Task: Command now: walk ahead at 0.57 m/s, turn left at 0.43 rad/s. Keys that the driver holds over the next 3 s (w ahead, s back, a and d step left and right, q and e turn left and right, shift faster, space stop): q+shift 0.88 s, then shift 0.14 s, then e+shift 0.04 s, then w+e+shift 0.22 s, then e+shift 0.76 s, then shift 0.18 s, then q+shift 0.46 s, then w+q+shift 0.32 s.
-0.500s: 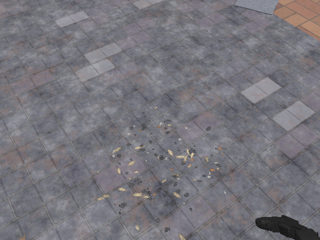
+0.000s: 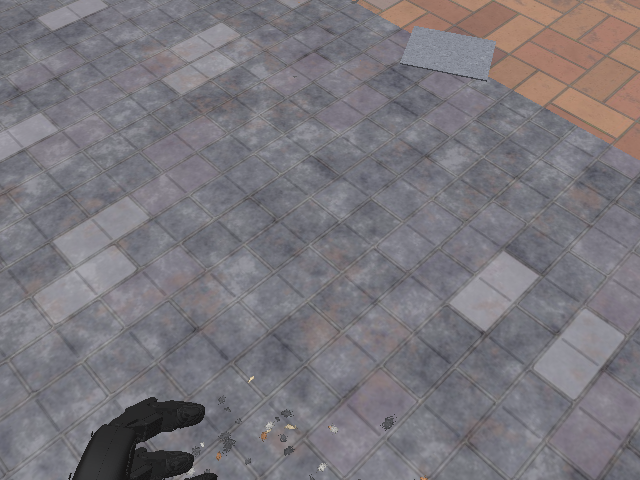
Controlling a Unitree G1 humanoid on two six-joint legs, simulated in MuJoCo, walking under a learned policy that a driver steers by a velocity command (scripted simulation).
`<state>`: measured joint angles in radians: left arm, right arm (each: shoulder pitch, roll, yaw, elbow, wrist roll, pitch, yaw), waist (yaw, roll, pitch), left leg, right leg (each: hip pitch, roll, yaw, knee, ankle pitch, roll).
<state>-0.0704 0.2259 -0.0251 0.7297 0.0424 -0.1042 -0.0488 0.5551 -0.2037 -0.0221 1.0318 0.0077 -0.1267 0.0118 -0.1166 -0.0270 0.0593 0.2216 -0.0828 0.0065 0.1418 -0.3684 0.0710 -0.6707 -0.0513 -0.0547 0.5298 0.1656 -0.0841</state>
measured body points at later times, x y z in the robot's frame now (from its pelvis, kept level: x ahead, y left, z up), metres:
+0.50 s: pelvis +0.24 +0.03 -0.01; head +0.26 +0.07 +0.44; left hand +0.29 +0.35 -0.12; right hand +0.50 -0.18 -0.08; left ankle +0.29 +0.14 -0.73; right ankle +0.24 -0.11 -0.71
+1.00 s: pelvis +0.31 +0.02 +0.01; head +0.34 +0.04 +0.46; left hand +0.18 +0.32 -0.08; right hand +0.66 -0.01 -0.05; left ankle +0.27 +0.13 -0.70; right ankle +0.43 -0.03 -0.72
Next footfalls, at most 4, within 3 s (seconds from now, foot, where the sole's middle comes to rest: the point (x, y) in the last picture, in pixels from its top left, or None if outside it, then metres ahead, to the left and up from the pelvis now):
0.04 right None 0.28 -0.11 -0.76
0.48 left None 0.33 0.16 -0.76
0.94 right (303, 475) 0.45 0.00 -0.76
1.28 left None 0.22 0.12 -0.76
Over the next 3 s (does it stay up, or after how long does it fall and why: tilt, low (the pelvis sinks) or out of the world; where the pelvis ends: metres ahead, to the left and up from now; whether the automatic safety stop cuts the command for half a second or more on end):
stays up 0.61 0.29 0.01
